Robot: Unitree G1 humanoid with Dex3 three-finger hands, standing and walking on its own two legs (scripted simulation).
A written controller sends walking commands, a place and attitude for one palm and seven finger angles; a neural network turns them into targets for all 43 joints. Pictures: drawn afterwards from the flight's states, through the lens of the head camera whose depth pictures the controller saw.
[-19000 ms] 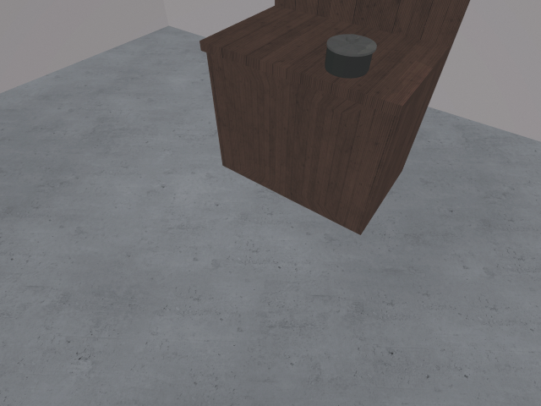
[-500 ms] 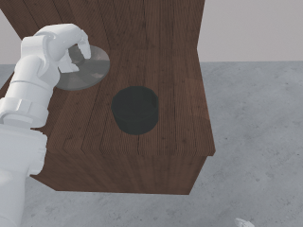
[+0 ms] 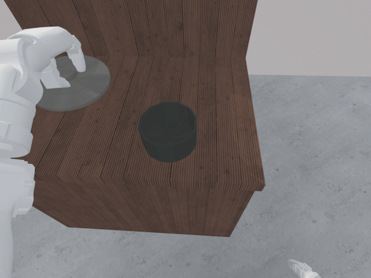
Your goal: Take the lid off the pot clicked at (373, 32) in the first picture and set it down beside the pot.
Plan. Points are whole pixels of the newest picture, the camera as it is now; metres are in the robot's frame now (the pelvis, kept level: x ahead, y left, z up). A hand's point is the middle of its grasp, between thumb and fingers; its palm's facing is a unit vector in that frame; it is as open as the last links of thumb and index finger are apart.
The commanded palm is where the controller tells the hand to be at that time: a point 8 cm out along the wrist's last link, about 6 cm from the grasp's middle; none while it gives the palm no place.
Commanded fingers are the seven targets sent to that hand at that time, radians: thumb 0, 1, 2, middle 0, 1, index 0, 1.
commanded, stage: move the lid sideways beside the pot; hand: left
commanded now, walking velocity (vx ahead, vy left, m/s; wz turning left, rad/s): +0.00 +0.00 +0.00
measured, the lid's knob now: (66, 72) +0.50 +0.25 +0.18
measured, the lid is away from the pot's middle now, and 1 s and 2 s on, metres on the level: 0.20 0.23 0.23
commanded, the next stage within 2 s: lower the lid onto the table in 0.32 s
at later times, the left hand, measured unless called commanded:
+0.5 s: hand (42, 75) +0.48 +0.28 +0.19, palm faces -0.34 -0.03 -0.94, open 7.5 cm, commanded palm +0.48 +0.28 +0.26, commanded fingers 0.00 0.65 0.98 -0.96 -1.07 -0.88 -1.03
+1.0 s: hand (56, 84) +0.49 +0.28 +0.15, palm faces -0.36 -0.04 -0.93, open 7.5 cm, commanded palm +0.49 +0.28 +0.22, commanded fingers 0.00 0.65 0.98 -0.96 -1.07 -0.88 -1.03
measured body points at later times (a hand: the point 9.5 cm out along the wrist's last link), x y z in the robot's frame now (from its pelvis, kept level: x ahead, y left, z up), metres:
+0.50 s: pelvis +0.00 +0.01 +0.00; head +0.07 +0.00 +0.44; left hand +0.49 +0.28 +0.24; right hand +0.07 -0.27 -0.13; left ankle -0.04 +0.10 -0.74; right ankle +0.01 -0.15 -0.74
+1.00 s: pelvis +0.02 +0.01 +0.00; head +0.09 +0.00 +0.44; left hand +0.51 +0.28 +0.21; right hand +0.10 -0.25 -0.14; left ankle -0.04 +0.10 -0.74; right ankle +0.01 -0.15 -0.74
